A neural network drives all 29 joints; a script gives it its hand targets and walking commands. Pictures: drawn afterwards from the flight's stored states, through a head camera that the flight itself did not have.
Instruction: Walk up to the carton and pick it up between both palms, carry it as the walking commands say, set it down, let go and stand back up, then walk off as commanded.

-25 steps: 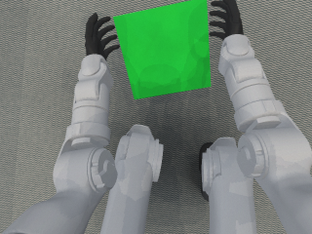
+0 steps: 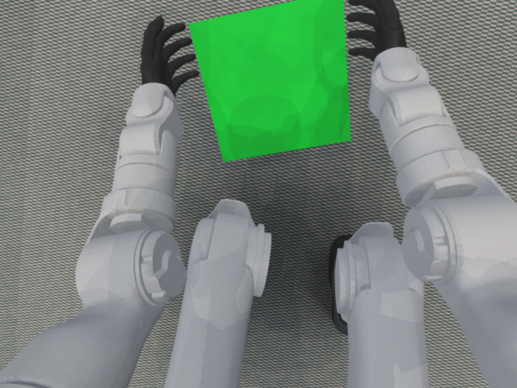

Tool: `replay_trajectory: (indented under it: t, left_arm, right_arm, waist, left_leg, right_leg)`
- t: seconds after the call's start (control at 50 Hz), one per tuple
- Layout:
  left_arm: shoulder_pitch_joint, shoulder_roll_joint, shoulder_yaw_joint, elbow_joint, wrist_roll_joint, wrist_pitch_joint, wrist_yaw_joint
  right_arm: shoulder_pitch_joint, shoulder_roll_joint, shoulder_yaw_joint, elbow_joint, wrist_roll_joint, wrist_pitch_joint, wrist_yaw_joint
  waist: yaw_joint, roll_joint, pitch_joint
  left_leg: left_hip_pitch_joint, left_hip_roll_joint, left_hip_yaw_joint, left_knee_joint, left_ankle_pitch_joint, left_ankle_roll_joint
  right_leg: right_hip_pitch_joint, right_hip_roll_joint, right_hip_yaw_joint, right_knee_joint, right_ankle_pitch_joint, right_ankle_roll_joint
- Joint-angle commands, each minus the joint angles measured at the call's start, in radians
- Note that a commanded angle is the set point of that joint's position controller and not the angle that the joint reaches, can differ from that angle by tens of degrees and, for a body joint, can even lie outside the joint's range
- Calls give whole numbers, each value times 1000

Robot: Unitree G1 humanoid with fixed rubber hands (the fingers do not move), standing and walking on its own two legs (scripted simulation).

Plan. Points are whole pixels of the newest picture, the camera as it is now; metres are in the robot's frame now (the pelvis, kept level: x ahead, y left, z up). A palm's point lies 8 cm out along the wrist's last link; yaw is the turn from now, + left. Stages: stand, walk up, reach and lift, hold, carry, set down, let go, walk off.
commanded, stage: set down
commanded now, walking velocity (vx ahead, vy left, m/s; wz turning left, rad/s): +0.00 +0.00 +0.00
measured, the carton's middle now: (274, 80) +0.51 +0.08 -0.28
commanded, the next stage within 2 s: none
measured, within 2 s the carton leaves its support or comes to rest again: rests again in 1.74 s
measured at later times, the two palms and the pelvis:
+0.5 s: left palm (159, 81) +0.47 +0.22 -0.17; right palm (387, 48) +0.54 -0.07 -0.17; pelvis +0.00 +0.00 +0.00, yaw +1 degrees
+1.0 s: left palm (159, 77) +0.48 +0.23 -0.17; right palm (387, 44) +0.54 -0.07 -0.18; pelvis +0.01 +0.00 +0.00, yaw +1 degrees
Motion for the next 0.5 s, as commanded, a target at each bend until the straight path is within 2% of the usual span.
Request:
replay_trajectory:
  t: [0.0, 0.48]
  left_arm:
    - [-559, -664, -325, -34, -36, -18, -234]
    - [-482, -578, -235, 47, 17, -21, -243]
  right_arm:
    - [-448, 772, 198, -91, 31, -44, 217]
    - [-334, 656, 112, 7, -44, -36, 238]
  waist:
    - [62, -50, -919]
    - [29, -50, -774]
  left_leg:
    - [438, -43, 168, -139, 354, 65]
    - [363, -38, 151, -139, 327, 63]
  right_leg:
    - [343, 34, -114, -180, 268, -54]
    - [283, 17, -90, -189, 264, -62]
